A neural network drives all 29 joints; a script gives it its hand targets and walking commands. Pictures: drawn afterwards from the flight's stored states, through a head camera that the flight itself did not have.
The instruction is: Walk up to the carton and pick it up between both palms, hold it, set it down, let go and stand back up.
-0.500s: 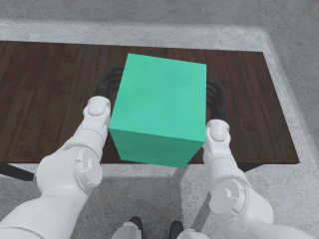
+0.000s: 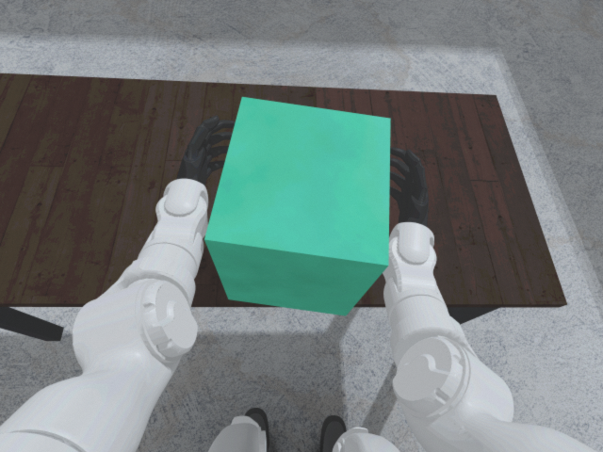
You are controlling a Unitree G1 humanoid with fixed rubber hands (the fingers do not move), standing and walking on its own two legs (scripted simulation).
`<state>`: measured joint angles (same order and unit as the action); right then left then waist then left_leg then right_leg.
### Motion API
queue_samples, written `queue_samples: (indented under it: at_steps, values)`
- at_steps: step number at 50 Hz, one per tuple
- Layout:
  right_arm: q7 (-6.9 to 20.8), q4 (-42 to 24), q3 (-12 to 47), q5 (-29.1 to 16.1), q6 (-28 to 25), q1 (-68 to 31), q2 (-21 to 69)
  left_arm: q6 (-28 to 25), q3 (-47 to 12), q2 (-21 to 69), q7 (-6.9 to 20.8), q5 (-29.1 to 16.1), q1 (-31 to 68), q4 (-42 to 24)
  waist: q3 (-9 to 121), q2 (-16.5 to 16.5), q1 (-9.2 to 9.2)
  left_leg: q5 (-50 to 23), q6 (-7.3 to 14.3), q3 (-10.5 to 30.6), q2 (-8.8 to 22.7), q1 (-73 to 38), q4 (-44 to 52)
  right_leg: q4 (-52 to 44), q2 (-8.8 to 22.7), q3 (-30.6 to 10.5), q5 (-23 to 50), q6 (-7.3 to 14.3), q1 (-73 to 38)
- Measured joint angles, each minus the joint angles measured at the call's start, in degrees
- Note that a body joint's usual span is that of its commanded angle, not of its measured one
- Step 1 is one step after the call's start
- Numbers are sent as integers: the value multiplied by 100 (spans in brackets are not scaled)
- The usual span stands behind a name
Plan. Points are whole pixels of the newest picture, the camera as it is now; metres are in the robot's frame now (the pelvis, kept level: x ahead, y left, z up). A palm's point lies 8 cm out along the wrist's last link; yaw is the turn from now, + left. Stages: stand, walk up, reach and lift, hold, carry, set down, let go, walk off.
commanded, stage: set down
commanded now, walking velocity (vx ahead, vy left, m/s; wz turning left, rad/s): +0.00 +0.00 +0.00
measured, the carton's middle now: (300, 219) +0.43 +0.01 -0.05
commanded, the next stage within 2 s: none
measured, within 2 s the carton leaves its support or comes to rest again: neither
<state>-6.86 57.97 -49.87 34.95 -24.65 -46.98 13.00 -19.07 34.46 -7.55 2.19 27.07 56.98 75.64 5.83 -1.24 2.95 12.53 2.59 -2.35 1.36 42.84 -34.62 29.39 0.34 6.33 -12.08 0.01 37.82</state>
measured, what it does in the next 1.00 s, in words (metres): stands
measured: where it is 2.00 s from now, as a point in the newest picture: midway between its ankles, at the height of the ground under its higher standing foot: outside the picture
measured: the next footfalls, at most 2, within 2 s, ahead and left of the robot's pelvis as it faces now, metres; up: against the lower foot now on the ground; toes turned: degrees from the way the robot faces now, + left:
none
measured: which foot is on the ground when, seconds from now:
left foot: down 0.00-1.00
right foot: down 0.00-1.00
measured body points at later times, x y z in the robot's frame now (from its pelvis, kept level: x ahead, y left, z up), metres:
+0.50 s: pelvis +0.00 +0.00 -0.01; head +0.12 +0.03 +0.42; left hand +0.48 +0.16 +0.00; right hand +0.42 -0.14 +0.00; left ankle +0.03 +0.09 -0.72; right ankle +0.00 -0.12 -0.72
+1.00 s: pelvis -0.01 +0.01 -0.04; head +0.10 +0.03 +0.40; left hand +0.49 +0.18 +0.02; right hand +0.45 -0.19 +0.03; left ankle +0.02 +0.09 -0.72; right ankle +0.00 -0.12 -0.72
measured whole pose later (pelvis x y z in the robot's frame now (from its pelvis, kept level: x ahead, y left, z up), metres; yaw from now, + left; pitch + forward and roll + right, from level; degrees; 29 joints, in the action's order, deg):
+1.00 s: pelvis -0.01 +0.01 -0.04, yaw -2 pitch +27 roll -4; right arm -7.8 79.5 -6.4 -11.7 -19.0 -60.1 -8.7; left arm -23.2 -6.8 -18.3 0.3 -15.3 66.5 92.3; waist 13.5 1.4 4.4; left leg 18.8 2.8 -1.2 1.8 58.9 -50.9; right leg 45.8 0.1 5.6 -18.2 -0.4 54.1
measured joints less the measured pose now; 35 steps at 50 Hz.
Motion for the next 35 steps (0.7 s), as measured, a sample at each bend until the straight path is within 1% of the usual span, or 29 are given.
queue_samples:
  at_steps: [13,16,18,20,21,25,28,31,35]
  values:
    - [33,10,-58,51,48,-62,5,53,59,-9,24,46,9,-30,7,23,31,82,12,-12,2,76,-170,192,14,-9,-91,-11,87]
    - [40,112,-4,1,26,-89,-44,39,22,-42,-7,6,10,8,2,34,47,98,15,-22,4,78,-199,224,16,-18,-106,-15,94]
    - [38,300,141,-102,-4,-122,-152,4,-73,-101,-68,-102,17,99,13,31,71,111,18,-37,5,88,-220,257,17,-34,-119,-19,115]
    - [8,668,481,-374,25,-192,-361,-29,-323,-206,-164,-370,37,263,48,28,108,124,21,-55,13,122,-246,287,12,-55,-127,-22,159]
    - [-35,886,721,-599,49,-235,-477,-38,-531,-267,-227,-588,54,369,88,34,130,133,22,-59,21,169,-269,301,5,-62,-128,-23,205]
    - [-233,1674,1790,-1663,91,-451,-830,-168,-1534,-525,-428,-1673,258,983,368,105,204,216,17,-50,76,564,-507,463,-40,-69,-161,-20,572]
    - [-345,1958,2361,-2290,110,-636,-961,-312,-2099,-651,-461,-2301,547,1467,538,162,225,343,19,-27,110,919,-824,754,-59,-66,-271,-21,916]
    - [-381,2112,2744,-2744,142,-812,-1092,-425,-2509,-720,-440,-2712,811,1760,603,209,225,465,34,-1,116,1174,-1114,1047,-56,-61,-399,-33,1168]
    - [-385,2255,3107,-3208,165,-997,-1322,-479,-2903,-806,-383,-3062,1016,1963,590,262,189,569,46,22,112,1349,-1370,1299,-51,-71,-500,-53,1341]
